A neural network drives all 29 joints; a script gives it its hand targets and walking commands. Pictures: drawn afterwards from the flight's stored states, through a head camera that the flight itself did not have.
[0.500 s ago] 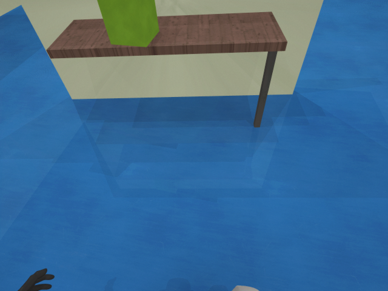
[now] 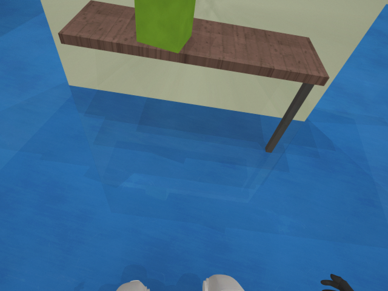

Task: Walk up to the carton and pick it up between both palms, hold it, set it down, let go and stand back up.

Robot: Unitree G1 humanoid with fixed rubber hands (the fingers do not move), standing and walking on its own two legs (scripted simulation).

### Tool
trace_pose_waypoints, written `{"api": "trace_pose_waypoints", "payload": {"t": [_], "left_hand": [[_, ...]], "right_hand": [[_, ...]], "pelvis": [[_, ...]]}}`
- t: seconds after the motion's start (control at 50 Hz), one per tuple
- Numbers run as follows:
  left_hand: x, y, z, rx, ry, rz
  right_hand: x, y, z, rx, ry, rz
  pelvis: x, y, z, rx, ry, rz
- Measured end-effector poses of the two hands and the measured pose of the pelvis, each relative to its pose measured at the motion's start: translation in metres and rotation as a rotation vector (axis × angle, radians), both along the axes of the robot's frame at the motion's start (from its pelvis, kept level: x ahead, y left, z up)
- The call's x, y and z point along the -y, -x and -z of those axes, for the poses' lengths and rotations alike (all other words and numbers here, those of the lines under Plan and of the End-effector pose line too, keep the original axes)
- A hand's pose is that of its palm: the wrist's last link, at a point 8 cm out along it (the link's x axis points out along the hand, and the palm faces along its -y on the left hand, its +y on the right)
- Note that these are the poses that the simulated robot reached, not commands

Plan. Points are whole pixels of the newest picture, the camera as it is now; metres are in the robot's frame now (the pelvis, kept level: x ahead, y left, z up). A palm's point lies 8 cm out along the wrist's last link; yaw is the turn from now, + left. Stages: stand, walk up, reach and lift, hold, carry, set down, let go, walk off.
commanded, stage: walk up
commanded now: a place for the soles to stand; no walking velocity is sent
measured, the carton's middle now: (166, 11) +1.22 +0.12 +0.02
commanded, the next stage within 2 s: none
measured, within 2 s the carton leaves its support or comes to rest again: neither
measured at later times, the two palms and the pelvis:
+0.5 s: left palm out of the picture +0.25 +0.43 -0.04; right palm (291, 241) +0.26 -0.27 -0.11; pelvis +0.18 +0.06 +0.00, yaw -2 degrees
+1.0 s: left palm (17, 145) +0.48 +0.48 -0.09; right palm (257, 210) +0.34 -0.19 -0.10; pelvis +0.34 +0.16 -0.01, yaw -7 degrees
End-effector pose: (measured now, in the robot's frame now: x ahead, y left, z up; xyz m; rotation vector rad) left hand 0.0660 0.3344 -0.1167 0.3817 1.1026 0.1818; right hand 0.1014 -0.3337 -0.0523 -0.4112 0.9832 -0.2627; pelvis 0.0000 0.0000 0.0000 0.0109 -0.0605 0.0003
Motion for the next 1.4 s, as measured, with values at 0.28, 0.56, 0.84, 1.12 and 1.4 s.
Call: {"api": "trace_pose_waypoints", "payload": {"t": [0.28, 0.56, 0.84, 1.12, 1.4], "left_hand": [[-0.024, -0.173, -0.057, 0.093, -0.098, 0.142], [-0.112, -0.179, -0.064, 0.054, -0.199, -0.046], [-0.143, -0.311, 0.003, 0.009, -0.031, 0.075], [-0.172, -0.466, -0.059, 0.176, -0.155, 0.145], [-0.266, -0.438, -0.030, -0.024, -0.149, -0.024]], "right_hand": [[-0.020, -0.008, 0.051, -0.089, -0.101, 0.166], [-0.074, -0.202, 0.045, -0.024, -0.095, -0.046], [-0.129, -0.242, 0.015, -0.038, 0.028, 0.085], [-0.175, -0.284, 0.077, -0.137, -0.133, 0.155], [-0.223, -0.478, 0.038, -0.006, -0.031, -0.039]], "pelvis": [[-0.032, -0.101, 0.001, 0.008, 0.003, 0.100], [-0.077, -0.194, 0.004, 0.003, 0.056, 0.020], [-0.147, -0.287, 0.012, 0.008, -0.019, 0.049], [-0.167, -0.380, 0.015, 0.013, 0.045, 0.100], [-0.237, -0.469, 0.017, 0.011, 0.024, 0.047]]}}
